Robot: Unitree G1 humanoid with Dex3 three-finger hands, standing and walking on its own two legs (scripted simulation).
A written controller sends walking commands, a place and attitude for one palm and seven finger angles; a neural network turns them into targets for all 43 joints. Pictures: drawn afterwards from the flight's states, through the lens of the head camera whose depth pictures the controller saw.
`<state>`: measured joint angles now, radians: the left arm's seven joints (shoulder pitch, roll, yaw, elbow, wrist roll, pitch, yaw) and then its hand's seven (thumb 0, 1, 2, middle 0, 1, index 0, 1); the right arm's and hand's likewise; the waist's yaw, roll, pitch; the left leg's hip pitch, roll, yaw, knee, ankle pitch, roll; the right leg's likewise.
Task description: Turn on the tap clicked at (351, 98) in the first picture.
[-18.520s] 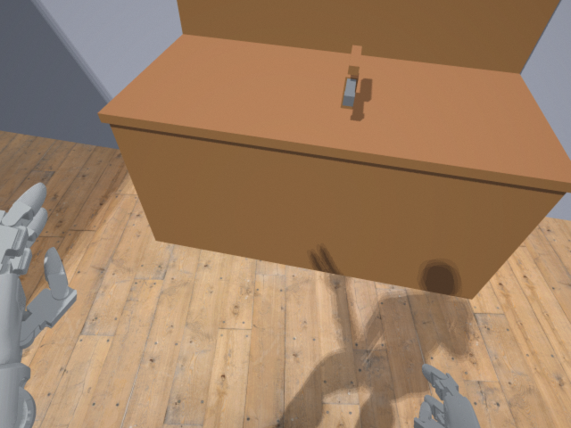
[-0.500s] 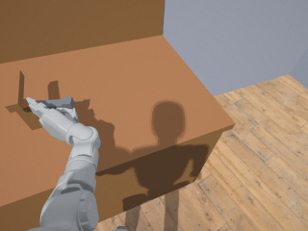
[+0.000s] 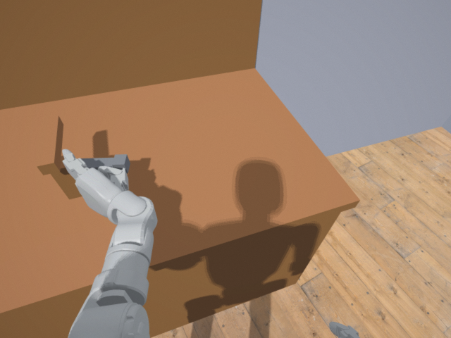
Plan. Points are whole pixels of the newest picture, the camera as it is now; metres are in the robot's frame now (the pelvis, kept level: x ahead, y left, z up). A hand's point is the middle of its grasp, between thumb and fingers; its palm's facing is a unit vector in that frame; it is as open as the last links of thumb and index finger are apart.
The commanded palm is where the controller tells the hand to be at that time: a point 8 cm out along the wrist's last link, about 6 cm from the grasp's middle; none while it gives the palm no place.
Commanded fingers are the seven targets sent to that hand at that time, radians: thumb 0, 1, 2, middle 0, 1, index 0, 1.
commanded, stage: lift the hand up off the lever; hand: left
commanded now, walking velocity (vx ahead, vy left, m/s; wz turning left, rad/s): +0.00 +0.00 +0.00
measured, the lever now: (121, 164) +0.44 +0.23 +0.06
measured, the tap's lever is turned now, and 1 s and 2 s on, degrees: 74 74 74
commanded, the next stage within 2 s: draw the hand back beside the body in 1.40 s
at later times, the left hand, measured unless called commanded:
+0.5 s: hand (115, 168) +0.39 +0.21 +0.10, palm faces +0.82 -0.56 -0.09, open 7.7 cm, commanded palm +0.33 +0.21 +0.11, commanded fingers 0.00 0.90 0.90 -0.15 -0.15 -0.15 -0.15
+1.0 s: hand (114, 167) +0.38 +0.21 +0.12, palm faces +0.82 -0.57 -0.08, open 7.8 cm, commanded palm +0.32 +0.21 +0.13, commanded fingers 0.00 0.90 0.90 -0.15 -0.15 -0.15 -0.15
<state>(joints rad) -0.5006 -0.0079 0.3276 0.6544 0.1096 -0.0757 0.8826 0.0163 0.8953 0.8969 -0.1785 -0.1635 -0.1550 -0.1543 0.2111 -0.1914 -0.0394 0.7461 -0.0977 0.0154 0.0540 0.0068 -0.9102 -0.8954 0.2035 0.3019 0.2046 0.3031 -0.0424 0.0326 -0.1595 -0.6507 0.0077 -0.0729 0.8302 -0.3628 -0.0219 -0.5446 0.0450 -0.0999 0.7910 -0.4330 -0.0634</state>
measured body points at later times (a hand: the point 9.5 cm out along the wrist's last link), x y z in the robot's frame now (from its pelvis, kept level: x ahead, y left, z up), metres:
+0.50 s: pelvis +0.00 +0.00 +0.01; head +0.01 -0.01 +0.46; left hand +0.34 +0.24 +0.11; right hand +0.14 -0.24 -0.11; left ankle +0.03 +0.13 -0.70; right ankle -0.02 -0.08 -0.70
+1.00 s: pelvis +0.00 -0.01 +0.02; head -0.01 -0.02 +0.47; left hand +0.33 +0.23 +0.12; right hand +0.14 -0.24 -0.10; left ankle +0.03 +0.13 -0.70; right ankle -0.02 -0.08 -0.70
